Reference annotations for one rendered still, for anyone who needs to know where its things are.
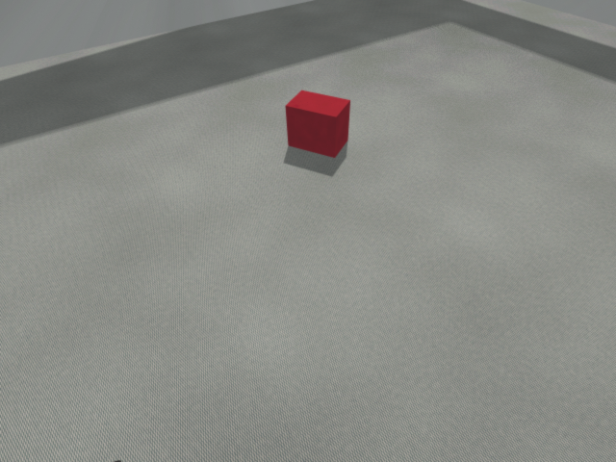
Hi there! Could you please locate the carton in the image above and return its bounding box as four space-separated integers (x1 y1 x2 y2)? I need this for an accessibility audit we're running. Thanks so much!
286 90 350 158

